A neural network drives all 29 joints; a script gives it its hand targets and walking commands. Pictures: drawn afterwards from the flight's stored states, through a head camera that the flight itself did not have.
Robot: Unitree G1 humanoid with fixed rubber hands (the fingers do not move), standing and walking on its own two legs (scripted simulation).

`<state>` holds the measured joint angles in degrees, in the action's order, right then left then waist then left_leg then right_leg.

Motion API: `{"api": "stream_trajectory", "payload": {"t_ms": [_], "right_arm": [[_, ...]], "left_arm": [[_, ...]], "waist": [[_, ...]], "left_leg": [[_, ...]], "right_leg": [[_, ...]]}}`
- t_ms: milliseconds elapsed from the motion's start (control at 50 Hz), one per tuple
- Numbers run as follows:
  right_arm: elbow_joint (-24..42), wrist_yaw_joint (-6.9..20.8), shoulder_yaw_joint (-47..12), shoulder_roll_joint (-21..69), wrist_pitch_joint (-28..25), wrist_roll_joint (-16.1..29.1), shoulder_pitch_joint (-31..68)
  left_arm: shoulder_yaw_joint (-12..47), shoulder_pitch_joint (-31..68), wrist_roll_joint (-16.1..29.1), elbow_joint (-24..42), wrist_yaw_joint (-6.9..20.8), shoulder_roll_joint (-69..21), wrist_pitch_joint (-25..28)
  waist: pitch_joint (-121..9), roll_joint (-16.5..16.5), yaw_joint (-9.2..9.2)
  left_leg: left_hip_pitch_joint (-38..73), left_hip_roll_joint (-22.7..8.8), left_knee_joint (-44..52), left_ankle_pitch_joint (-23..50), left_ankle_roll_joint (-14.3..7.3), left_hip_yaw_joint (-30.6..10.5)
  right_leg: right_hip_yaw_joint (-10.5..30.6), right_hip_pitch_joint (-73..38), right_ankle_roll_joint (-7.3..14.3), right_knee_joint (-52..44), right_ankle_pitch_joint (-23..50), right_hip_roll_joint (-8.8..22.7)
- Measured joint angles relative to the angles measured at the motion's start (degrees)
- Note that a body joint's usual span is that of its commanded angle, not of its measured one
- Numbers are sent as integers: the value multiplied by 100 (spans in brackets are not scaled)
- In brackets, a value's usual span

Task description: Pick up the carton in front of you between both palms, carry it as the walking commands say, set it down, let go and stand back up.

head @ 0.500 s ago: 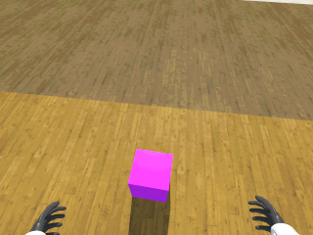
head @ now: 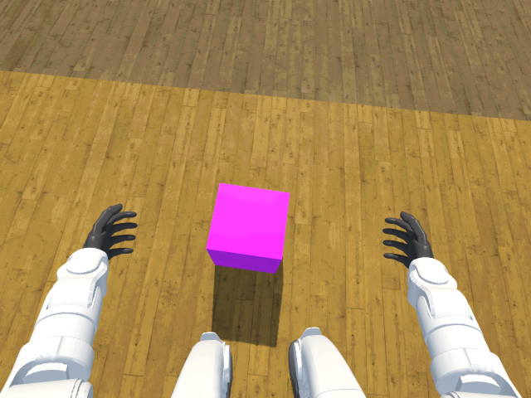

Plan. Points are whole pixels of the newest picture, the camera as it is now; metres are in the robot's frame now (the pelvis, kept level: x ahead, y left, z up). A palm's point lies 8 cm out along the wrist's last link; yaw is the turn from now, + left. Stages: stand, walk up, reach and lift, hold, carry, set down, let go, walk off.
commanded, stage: reach and lift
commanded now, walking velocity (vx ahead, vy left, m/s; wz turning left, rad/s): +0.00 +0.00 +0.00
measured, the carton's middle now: (249, 231) +0.50 +0.01 -0.58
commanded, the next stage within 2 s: none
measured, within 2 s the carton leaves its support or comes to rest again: neither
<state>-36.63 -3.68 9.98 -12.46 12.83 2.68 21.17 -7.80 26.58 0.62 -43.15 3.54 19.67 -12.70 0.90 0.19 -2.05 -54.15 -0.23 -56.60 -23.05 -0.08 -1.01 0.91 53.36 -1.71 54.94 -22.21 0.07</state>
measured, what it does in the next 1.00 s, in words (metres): lowers itself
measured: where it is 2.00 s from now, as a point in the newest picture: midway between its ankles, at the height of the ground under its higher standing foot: (261, 394)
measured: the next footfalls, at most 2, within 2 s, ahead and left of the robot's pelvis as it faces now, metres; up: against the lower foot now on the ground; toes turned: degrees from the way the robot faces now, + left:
none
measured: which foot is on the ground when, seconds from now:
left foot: down 0.00-1.00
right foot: down 0.00-1.00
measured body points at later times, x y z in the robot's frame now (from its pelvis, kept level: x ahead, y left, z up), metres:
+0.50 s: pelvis -0.05 +0.01 -0.05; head +0.27 +0.03 +0.26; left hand +0.54 +0.20 -0.15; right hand +0.47 -0.19 -0.15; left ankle +0.03 +0.12 -0.67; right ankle +0.03 -0.14 -0.67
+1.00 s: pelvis -0.03 +0.00 -0.16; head +0.34 +0.02 +0.09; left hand +0.54 +0.19 -0.34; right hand +0.48 -0.19 -0.34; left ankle +0.03 +0.12 -0.67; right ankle +0.03 -0.14 -0.67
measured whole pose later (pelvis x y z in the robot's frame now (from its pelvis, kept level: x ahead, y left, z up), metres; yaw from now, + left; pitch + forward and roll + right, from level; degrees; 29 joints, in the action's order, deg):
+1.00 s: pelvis -0.03 +0.00 -0.16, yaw -4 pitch +54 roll -5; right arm -45.9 -8.3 26.4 -4.5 6.1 -3.2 68.5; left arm -14.7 80.0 -4.7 -62.9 1.8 23.2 -5.6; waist 0.5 0.0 -3.1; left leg -114.6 2.4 -90.3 -29.5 1.1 -5.1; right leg 2.3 113.1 -4.3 87.4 -27.8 -3.0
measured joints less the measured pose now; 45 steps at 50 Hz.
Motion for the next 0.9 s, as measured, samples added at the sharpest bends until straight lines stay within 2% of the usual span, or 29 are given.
{"api": "stream_trajectory", "payload": {"t_ms": [240,380,480,580,720,820,900], "right_arm": [[-517,-427,540,191,451,35,2766],[-853,-544,1113,414,491,-258,4164],[-750,-523,1537,587,358,-526,4750],[-425,-471,1767,748,170,-711,4916],[-336,-298,2085,1009,-255,-1025,4580],[-588,-266,2204,1119,-540,-1170,4415],[-778,-311,2120,1078,-659,-1088,4447]], "left_arm": [[-155,3169,-43,-1236,123,437,-321],[-355,4787,-309,-1967,250,630,-310],[-537,5526,-567,-2111,299,673,-182],[-679,5788,-781,-1881,293,608,-51],[-1092,5485,-1120,-1666,272,218,229],[-1359,5195,-1242,-1761,187,-11,481],[-1262,5122,-1085,-1897,38,17,643]], "waist": [[328,2,-184],[423,10,-306],[547,-5,-336],[552,-24,-317],[159,14,-213],[-189,62,-147],[-295,66,-120]], "left_leg": [[-1827,90,-351,539,-41,-44],[-2649,147,-516,647,-59,-99],[-3050,168,-540,638,-66,-140],[-3325,173,-469,592,-64,-178],[-3766,191,-531,489,-14,-286],[-4429,215,-1145,234,40,-354],[-5138,227,-2052,-208,67,-377]], "right_leg": [[20,1783,-88,317,527,36],[-5,2563,-121,459,613,62],[-27,2936,-131,454,605,62],[-42,3192,-128,353,566,50],[12,3643,-160,392,520,-32],[70,4365,-209,1051,358,-115],[107,5095,-233,1972,-43,-200]]}}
